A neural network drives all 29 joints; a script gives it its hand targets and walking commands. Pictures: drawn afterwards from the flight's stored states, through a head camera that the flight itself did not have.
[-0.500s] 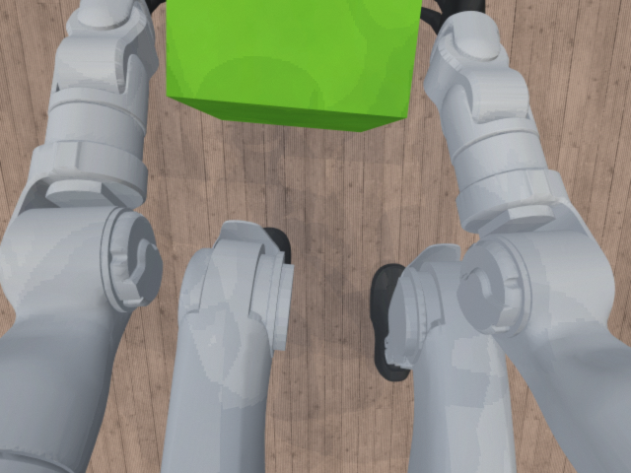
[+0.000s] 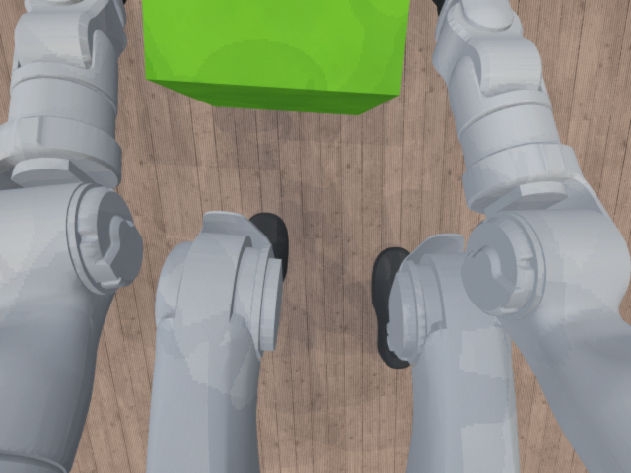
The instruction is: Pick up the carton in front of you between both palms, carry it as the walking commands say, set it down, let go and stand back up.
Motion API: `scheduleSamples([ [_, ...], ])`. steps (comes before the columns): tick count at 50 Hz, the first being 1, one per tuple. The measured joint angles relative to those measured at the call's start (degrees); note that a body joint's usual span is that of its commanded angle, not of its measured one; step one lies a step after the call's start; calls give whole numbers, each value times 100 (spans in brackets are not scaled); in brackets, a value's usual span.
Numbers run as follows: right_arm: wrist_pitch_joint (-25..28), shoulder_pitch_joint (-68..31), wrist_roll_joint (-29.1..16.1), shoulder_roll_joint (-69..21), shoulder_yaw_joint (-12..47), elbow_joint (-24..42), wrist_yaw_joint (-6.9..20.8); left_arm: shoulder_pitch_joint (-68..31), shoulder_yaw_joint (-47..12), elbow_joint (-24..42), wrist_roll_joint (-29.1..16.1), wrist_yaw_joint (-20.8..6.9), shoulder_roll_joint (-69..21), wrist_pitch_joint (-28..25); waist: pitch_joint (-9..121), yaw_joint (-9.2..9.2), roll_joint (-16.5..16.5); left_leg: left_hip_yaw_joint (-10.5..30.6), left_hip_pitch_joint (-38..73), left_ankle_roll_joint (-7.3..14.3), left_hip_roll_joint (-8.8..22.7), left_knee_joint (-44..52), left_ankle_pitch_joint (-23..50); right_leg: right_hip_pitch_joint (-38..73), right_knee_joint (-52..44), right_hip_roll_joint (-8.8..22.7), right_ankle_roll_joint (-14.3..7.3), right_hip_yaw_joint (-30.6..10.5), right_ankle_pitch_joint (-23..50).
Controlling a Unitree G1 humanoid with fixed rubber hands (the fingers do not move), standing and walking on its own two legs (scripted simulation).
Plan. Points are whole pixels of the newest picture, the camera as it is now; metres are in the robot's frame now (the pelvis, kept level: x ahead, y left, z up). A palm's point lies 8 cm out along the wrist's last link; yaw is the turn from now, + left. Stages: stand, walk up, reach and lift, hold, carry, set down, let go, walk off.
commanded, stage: set down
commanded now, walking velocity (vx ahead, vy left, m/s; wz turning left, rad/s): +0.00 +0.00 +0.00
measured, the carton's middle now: (285, 5) +0.54 +0.12 -0.24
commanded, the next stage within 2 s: let go in 1.62 s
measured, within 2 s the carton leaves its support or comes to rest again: neither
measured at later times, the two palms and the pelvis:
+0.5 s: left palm out of the picture +0.51 +0.30 -0.19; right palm out of the picture +0.56 -0.08 -0.18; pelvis +0.01 +0.00 +0.00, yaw +0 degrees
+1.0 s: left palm out of the picture +0.52 +0.31 -0.03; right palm out of the picture +0.57 -0.06 -0.03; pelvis +0.01 +0.00 +0.08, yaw +1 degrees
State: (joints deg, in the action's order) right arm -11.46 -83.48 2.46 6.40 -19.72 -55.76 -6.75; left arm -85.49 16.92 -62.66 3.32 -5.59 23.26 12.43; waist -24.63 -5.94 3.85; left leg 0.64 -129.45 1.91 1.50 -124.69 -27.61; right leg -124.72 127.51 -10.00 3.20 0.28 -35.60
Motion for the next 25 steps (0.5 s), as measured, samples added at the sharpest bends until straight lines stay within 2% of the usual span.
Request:
scheduleSamples([
  [8, 95, -38, 132, 31, -78, -45, 199, -42, 219, -18, 172, -199, 21, -14, -70, 7, -17, 8, 34, -15, -9, -11, -15, 30, 18, 9, -15, 11, -17],
  [16, 226, -172, 167, 129, 58, -194, 205, -151, 373, -261, 164, -232, 50, -297, -276, 1, -62, 29, 133, -53, -28, -48, -40, 139, 57, 27, -6, 32, -52],
  [19, 332, -255, -41, 289, 394, -385, 17, -162, 251, -597, -49, -11, 153, -568, -437, 35, -125, 32, 191, -52, -47, -53, -58, 225, 54, 47, 17, 33, -93],
  [22, 423, -275, -483, 544, 779, -520, -167, -99, 30, -802, -456, 290, 350, -816, -535, 92, -143, -1, 201, -24, -39, -63, -92, 248, 61, 47, 45, 2, -135],
  [25, 484, -172, -954, 790, 1156, -497, -217, -22, -243, -840, -858, 406, 566, -977, -518, 140, -122, -28, 184, 9, -34, -102, -152, 245, 97, 52, 61, -19, -208],
])
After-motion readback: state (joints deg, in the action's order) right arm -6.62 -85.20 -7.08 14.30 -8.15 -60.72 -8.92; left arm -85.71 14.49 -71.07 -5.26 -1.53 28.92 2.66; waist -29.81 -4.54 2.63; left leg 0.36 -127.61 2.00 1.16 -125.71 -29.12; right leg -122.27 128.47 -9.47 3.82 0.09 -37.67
